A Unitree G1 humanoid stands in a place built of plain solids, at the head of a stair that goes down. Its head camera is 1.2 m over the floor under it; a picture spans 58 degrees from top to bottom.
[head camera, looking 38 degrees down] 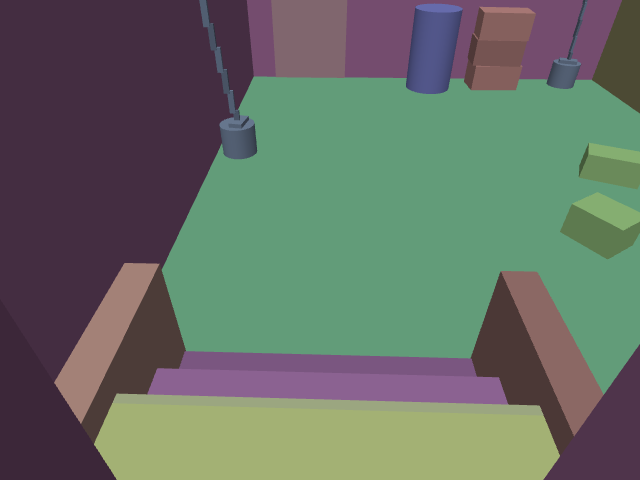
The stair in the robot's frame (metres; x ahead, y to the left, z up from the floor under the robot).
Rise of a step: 0.21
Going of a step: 0.24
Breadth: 1.30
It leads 2 degrees to the right of straight ahead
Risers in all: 3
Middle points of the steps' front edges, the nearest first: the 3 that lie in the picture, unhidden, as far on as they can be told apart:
0.75 -0.02 0.00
0.99 -0.02 -0.21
1.23 -0.03 -0.42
